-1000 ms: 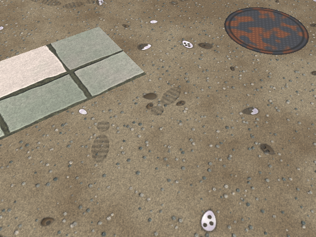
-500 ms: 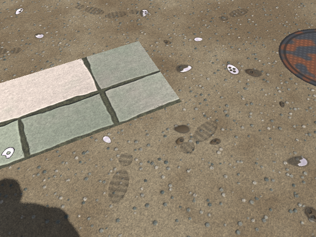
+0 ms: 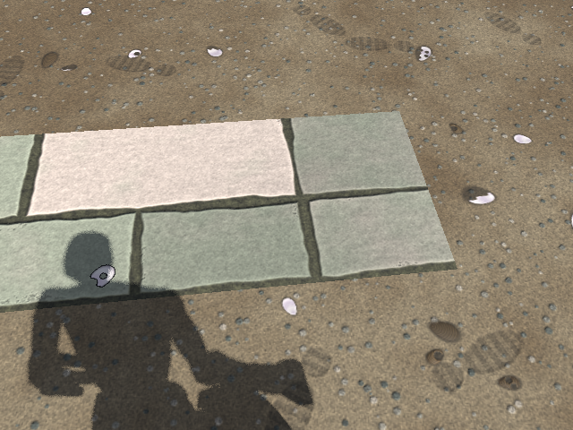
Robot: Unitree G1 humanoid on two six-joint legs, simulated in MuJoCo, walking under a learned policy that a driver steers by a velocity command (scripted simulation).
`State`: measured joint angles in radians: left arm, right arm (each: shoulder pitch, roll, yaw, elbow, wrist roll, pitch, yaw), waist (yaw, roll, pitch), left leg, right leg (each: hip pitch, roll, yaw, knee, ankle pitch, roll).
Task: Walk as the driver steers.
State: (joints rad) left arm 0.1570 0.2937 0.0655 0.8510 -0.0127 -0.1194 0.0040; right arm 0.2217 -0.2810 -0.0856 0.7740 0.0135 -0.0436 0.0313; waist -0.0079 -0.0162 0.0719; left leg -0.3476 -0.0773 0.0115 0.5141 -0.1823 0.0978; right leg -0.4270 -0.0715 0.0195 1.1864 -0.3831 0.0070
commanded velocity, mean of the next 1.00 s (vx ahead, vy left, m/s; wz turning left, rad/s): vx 0.11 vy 0.00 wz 0.20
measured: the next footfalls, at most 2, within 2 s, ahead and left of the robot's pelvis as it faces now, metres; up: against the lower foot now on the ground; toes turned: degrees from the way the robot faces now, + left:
right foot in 0.32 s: +0.35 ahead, -0.10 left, +0.00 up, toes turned +16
left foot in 0.66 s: +0.21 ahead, +0.13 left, +0.00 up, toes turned +16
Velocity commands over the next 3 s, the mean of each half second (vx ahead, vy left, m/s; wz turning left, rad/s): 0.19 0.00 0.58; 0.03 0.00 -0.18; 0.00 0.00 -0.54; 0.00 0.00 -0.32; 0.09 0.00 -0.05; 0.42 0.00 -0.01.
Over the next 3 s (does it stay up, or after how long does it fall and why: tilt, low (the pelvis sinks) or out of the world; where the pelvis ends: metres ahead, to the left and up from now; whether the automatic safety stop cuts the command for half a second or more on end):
stays up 0.50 -0.11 -0.02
